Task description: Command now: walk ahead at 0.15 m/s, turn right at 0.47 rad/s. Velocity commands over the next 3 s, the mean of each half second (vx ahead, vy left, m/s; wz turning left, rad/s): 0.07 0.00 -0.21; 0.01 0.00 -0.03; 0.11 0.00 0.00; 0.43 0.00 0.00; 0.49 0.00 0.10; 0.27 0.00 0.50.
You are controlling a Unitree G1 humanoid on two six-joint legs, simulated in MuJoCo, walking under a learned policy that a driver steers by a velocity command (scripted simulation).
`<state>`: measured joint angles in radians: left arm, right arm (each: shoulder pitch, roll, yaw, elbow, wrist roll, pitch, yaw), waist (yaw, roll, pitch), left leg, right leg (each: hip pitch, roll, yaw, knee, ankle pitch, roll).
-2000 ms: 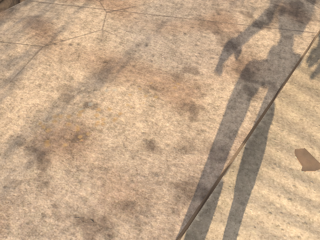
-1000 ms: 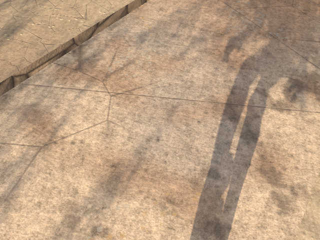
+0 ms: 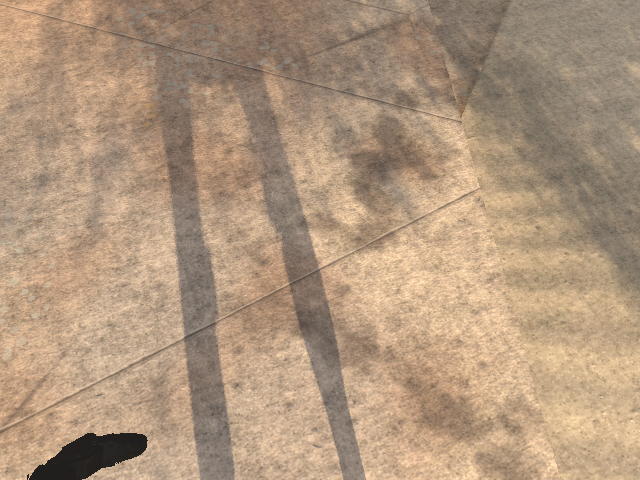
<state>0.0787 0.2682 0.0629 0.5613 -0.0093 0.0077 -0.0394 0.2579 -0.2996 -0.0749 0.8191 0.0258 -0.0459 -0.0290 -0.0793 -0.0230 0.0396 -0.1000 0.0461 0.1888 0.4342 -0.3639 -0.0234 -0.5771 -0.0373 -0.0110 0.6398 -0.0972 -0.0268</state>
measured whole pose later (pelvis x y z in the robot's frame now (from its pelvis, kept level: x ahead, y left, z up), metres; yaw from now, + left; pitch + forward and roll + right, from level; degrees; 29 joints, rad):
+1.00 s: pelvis +0.12 +0.03 +0.00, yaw -5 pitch -1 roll +0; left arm 0.19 0.20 0.06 0.90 0.01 0.03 0.05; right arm 0.19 -0.21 -0.01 0.95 0.00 -0.02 -0.01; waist 0.00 0.00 0.03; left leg -0.18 0.00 0.02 0.52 -0.32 0.01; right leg -0.25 0.00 0.06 0.51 -0.23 0.02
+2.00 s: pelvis +0.38 -0.03 -0.01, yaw -5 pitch +2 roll -1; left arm 0.48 0.20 0.04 1.10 -0.01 -0.07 0.02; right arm -0.07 -0.22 -0.03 0.84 0.03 -0.09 0.05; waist 0.09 0.03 0.03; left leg -0.60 0.04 0.04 0.54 0.00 0.07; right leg 0.20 0.02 -0.04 0.16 -0.39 -0.01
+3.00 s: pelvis +0.87 -0.06 +0.00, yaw +16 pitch +2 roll -2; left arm 0.15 0.28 0.07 0.90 -0.02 -0.03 0.04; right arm 0.10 -0.27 -0.08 0.73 0.01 0.02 0.04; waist 0.03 0.01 0.05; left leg -0.50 0.06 0.04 0.64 -0.17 0.03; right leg -0.15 -0.06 -0.26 0.43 -0.29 0.01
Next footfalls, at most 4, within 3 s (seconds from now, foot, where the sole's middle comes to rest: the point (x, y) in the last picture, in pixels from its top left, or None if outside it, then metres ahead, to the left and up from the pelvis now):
0.04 right None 0.17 -0.11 -0.77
0.38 left None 0.14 0.14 -0.77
1.54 right None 0.22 -0.12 -0.77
2.04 left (282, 401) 0.61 0.07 -0.77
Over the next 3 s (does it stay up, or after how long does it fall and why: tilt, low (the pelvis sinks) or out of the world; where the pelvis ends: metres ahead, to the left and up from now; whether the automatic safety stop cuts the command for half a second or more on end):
stays up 0.87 -0.06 0.00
